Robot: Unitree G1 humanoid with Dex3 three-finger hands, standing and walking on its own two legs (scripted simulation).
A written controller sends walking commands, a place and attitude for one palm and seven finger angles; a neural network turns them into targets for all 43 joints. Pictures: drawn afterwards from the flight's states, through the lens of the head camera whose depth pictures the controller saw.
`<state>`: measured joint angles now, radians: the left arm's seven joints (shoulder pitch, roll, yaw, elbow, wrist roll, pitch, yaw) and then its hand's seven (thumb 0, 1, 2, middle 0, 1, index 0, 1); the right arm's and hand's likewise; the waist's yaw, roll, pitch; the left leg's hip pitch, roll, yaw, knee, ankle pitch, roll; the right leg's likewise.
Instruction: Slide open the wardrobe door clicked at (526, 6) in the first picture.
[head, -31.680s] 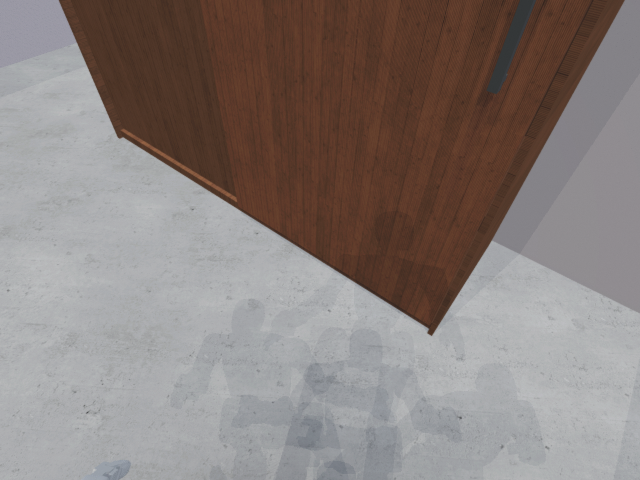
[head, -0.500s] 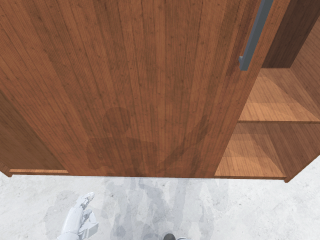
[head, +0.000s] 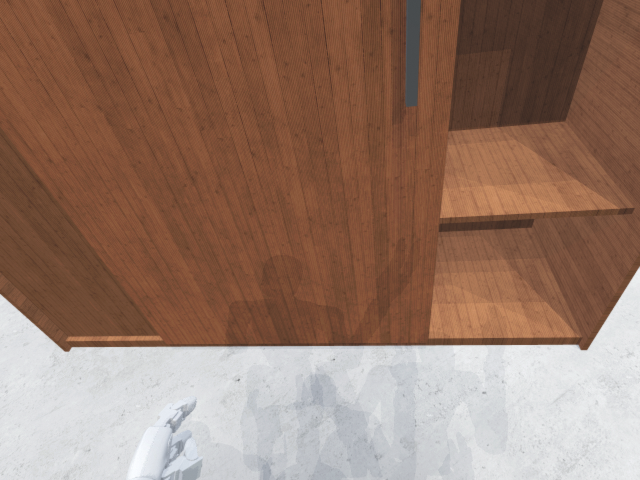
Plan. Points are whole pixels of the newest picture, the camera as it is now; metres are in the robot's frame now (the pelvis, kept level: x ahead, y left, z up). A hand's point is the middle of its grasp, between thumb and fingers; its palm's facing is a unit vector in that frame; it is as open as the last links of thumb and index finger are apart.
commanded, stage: stop stepping back and stand still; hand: right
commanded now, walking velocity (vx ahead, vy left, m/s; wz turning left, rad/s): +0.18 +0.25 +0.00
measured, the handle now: (412, 19) +0.69 -0.19 +0.30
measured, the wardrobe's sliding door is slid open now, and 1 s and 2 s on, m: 0.48 0.48 0.48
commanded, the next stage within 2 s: let the arm hang, fingers relaxed in 1.16 s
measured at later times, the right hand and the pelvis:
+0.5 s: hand out of the picture +0.07 -0.40 +0.20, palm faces +0.51 +0.85 -0.15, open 7.4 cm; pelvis -0.15 -0.13 +0.00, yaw +3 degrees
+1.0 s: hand out of the picture +0.02 -0.46 +0.19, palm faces +0.49 +0.82 -0.29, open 7.4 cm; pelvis -0.19 -0.20 +0.01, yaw +2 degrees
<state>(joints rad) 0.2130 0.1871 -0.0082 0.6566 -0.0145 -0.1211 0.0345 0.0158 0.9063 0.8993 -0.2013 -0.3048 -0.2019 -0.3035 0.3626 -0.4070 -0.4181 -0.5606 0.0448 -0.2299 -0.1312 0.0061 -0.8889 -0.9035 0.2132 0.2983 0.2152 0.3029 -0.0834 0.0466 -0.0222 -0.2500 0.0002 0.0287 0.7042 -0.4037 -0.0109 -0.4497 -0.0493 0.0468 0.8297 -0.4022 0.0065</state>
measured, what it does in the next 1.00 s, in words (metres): steps to the right: left foot, then right foot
